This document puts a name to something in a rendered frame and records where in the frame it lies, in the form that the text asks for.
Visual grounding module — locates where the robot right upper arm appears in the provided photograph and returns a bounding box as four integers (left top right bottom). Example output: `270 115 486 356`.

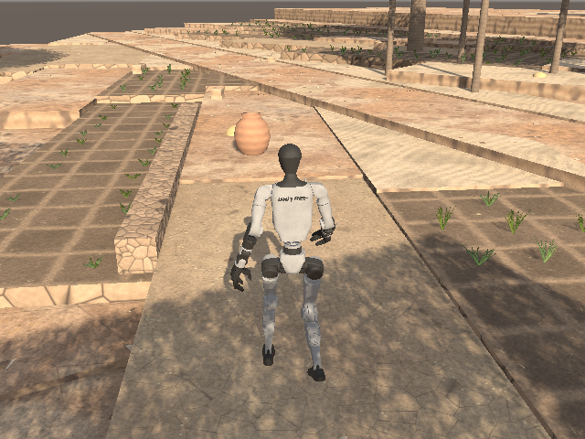
309 182 335 230

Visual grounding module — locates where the right robot forearm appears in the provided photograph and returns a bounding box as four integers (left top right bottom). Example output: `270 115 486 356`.
321 217 335 238

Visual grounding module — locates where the robot left hand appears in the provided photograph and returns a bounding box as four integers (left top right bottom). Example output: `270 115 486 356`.
230 263 251 292

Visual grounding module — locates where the robot right hand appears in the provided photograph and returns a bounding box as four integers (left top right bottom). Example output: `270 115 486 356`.
310 228 331 246

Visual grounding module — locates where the robot left upper arm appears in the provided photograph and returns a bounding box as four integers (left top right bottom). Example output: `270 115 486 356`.
249 184 272 237

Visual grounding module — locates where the left robot forearm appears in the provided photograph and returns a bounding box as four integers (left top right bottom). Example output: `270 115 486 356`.
234 222 257 268

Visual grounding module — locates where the right robot thigh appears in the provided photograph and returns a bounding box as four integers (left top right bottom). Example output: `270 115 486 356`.
301 256 324 322

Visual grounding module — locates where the robot right foot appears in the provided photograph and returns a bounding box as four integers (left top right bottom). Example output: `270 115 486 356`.
307 365 325 381

